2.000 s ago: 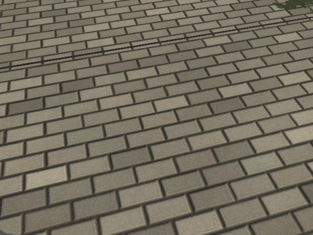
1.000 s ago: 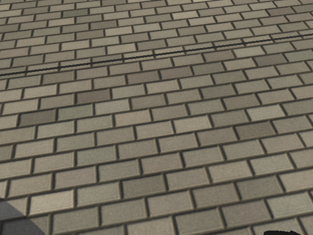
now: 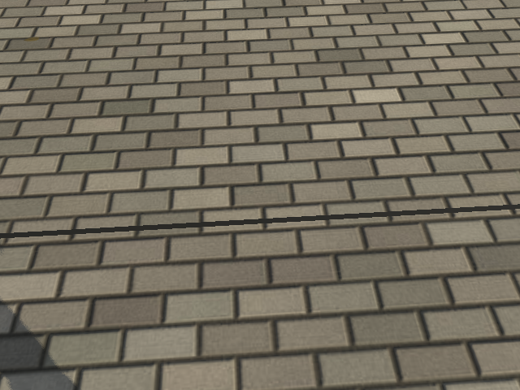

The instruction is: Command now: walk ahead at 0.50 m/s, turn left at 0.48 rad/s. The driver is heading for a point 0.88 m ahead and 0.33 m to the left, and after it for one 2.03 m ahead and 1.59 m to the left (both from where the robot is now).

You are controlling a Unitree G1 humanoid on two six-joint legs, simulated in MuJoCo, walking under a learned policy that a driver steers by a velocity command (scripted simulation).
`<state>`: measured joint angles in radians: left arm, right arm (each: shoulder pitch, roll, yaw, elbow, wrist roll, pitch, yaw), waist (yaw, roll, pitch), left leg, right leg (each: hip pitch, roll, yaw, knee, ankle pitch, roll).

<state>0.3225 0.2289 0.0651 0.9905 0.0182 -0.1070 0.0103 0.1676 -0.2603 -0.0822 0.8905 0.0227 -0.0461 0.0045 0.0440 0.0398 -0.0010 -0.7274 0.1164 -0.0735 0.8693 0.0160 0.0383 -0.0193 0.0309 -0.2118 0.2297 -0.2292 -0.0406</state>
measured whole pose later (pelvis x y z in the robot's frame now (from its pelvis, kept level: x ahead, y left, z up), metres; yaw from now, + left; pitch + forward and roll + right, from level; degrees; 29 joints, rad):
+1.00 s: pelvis +0.56 +0.12 +0.00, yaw +35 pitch +2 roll -2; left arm 0.31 0.27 0.08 0.85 0.01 -0.10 0.00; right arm 0.18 -0.31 -0.09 0.65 0.03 -0.02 0.00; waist 0.06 0.05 0.02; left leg -0.71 0.10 -0.07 0.99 -0.15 0.00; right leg -0.10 0.01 -0.15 0.29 -0.21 -0.03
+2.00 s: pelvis +0.99 +0.48 +0.00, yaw +44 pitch +2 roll -1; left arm 0.32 0.26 0.04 0.86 0.00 -0.09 -0.03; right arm 0.19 -0.29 -0.06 0.75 0.01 -0.06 -0.01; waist 0.04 0.04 0.01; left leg -0.65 0.12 -0.04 1.00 -0.18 0.01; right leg -0.18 0.06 -0.06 0.31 -0.16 -0.07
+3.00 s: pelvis +1.25 +0.79 -0.01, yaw +45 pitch +1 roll +0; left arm 0.09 0.22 0.04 0.89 0.00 -0.02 0.00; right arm 0.21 -0.25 -0.03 1.00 -0.01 0.02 -0.03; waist -0.02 0.00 0.02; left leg -0.11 0.01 0.01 0.49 -0.39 -0.01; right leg -0.37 0.01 -0.02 0.53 -0.18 -0.03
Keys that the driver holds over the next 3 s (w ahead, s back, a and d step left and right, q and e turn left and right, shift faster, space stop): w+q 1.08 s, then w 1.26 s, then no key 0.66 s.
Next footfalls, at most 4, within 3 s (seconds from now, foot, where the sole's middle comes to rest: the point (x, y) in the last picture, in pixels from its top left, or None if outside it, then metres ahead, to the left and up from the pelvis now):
0.20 left None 0.29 0.14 -0.78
0.70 right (275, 349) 0.62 0.03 -0.78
1.22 left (137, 320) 0.69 0.41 -0.78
1.74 right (150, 213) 1.08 0.45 -0.78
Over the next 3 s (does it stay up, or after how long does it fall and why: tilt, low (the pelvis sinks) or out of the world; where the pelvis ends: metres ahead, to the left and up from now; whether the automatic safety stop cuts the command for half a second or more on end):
stays up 1.25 0.79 -0.01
